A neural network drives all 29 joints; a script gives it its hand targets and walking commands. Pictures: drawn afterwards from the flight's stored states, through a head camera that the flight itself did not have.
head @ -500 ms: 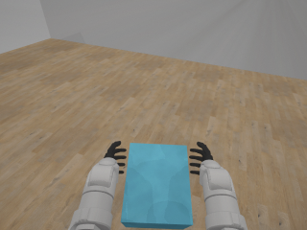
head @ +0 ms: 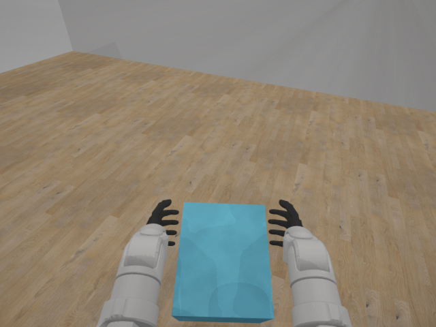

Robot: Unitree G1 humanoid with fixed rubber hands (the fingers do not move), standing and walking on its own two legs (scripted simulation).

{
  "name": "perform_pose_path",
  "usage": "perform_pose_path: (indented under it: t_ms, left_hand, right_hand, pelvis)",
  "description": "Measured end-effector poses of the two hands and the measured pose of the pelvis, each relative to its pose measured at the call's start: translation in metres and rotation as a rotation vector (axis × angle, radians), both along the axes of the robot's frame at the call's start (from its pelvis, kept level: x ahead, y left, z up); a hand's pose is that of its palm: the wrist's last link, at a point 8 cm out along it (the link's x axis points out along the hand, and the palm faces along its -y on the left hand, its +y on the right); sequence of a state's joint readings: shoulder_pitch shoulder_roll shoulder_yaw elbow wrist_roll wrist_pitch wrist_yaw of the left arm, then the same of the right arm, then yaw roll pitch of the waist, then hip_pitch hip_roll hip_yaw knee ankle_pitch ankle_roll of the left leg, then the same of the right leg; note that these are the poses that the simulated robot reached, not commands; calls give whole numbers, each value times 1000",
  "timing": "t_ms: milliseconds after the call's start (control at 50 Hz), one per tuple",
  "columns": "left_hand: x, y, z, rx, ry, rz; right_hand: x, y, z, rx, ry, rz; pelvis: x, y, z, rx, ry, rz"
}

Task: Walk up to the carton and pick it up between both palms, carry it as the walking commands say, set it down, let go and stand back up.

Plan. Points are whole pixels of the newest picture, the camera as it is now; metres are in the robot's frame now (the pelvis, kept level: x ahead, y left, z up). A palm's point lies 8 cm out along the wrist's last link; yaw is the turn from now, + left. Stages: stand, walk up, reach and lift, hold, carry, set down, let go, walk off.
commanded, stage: carry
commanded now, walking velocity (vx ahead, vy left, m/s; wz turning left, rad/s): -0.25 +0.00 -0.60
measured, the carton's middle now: (221, 262) +0.30 +0.00 -0.06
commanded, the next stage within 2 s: none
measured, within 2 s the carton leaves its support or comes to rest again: neither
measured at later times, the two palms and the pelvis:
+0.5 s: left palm (197, 255) +0.24 +0.05 +0.06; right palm (352, 300) +0.17 -0.20 +0.06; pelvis -0.10 +0.01 -0.02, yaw -14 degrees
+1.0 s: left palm out of the picture +0.07 -0.01 +0.05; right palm out of the picture -0.07 -0.22 +0.05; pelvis -0.26 +0.05 -0.01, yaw -30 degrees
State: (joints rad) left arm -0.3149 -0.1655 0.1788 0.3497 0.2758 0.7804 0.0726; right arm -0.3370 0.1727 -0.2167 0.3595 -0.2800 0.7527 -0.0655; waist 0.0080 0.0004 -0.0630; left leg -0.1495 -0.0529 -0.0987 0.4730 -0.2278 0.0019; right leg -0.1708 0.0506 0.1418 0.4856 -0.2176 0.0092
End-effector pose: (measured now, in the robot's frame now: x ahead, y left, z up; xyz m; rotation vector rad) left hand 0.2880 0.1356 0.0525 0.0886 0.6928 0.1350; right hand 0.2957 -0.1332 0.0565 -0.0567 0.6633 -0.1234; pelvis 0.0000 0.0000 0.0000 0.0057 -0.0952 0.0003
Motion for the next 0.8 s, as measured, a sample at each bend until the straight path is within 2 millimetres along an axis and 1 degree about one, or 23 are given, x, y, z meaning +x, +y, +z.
perform_pose_path:
  t_ms: [100, 160, 200, 260, 300, 360, 420, 460, 520, 560, 600, 660, 700, 760, 800]
  left_hand:
    - [-1, -5, -6, -10, -27, 33]
    - [-4, -15, -8, 12, -35, 82]
    - [-5, -26, -8, 9, -22, 82]
    - [-9, -45, -8, 3, 4, 59]
    - [-13, -57, -8, -2, 32, 30]
    - [-22, -73, -4, -4, 65, -33]
    - [-31, -83, 1, -14, 72, -94]
    - [-38, -87, 4, -23, 68, -126]
    - [-50, -86, 6, -37, 60, -161]
    - [-63, -81, 4, -52, 64, -171]
    - [-78, -75, 4, -44, 87, -184]
    - [-99, -67, 8, -24, 120, -177]
    - [-111, -65, 13, -14, 124, -167]
    - [-126, -69, 20, -13, 105, -154]
    - [-138, -78, 22, -16, 89, -156]
  right_hand:
    - [-2, -1, -3, -30, -27, -17]
    - [-9, -6, -7, -35, -30, -46]
    - [-17, -15, -13, -29, -12, -91]
    - [-34, -33, -20, 12, 17, -159]
    - [-49, -45, -21, 29, 46, -211]
    - [-74, -58, -15, 48, 76, -294]
    - [-96, -65, -5, 50, 77, -362]
    - [-109, -67, 2, 48, 68, -397]
    - [-128, -64, 9, 37, 55, -432]
    - [-143, -59, 12, 16, 57, -437]
    - [-157, -53, 13, 10, 77, -435]
    - [-177, -46, 16, 7, 114, -420]
    - [-186, -44, 19, 21, 120, -413]
    - [-203, -48, 21, 38, 102, -413]
    - [-218, -56, 19, 44, 85, -422]
  pelvis:
    - [-10, -2, -10, 9, 78, -31]
    - [-20, -5, -17, 22, 99, -69]
    - [-27, -8, -21, 19, 109, -96]
    - [-38, -12, -25, 13, 131, -129]
    - [-47, -13, -22, 27, 146, -138]
    - [-62, -9, -16, 45, 166, -159]
    - [-77, -2, -14, 59, 184, -190]
    - [-88, 4, -14, 66, 195, -213]
    - [-104, 17, -17, 67, 207, -250]
    - [-116, 24, -17, 71, 196, -260]
    - [-126, 29, -14, 42, 180, -288]
    - [-141, 33, -7, 4, 163, -323]
    - [-151, 34, -5, -12, 164, -345]
    - [-170, 33, -7, -23, 171, -383]
    - [-185, 30, -10, -21, 172, -407]
